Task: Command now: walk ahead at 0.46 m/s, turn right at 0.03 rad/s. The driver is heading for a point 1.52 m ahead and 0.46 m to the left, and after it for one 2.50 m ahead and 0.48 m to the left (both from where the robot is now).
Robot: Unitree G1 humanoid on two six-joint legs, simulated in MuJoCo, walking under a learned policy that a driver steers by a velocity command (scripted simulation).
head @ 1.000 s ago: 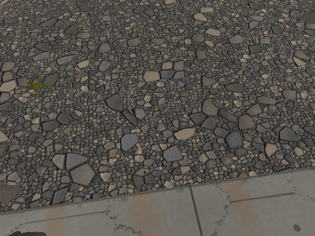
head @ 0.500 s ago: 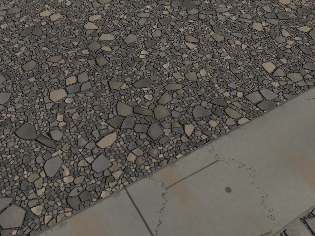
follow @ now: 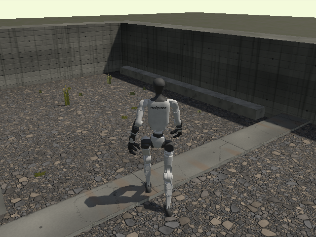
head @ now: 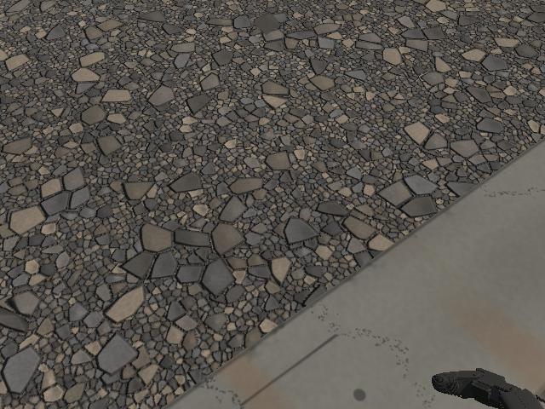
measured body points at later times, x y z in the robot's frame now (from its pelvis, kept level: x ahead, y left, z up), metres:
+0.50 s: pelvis +0.28 -0.02 +0.04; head +0.31 -0.03 +0.49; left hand +0.42 +0.24 -0.04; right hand +0.41 -0.26 -0.09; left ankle +0.16 +0.09 -0.62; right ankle +0.36 -0.13 -0.69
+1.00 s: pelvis +0.53 +0.09 -0.01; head +0.53 +0.09 +0.44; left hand +0.56 +0.39 -0.10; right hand +0.65 -0.16 -0.14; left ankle +0.44 +0.13 -0.69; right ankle +0.59 -0.06 -0.60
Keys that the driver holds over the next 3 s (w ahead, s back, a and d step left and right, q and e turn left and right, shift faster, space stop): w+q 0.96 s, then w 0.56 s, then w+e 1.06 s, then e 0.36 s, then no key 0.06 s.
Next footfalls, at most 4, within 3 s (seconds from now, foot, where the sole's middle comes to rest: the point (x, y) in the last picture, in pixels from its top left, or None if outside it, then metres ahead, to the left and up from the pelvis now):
0.40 right None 0.40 -0.12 -0.73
0.86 left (229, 401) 0.48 0.15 -0.73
1.22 right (249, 283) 0.89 0.14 -0.91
1.64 left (138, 283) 0.89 0.48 -0.91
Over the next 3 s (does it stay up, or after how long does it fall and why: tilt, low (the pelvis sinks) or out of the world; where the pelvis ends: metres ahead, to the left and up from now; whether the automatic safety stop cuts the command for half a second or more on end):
stays up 1.41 0.55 -0.13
